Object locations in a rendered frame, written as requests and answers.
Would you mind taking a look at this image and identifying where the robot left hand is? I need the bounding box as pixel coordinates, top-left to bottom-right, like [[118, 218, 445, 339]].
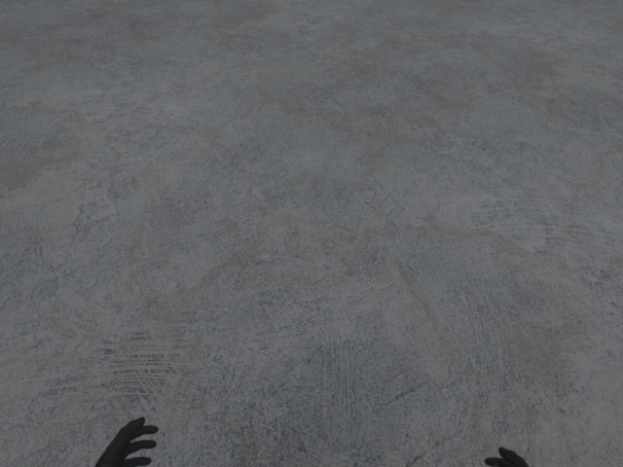
[[94, 417, 159, 467]]

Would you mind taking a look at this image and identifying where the robot right hand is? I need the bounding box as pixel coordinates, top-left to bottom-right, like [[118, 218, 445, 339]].
[[485, 448, 529, 467]]

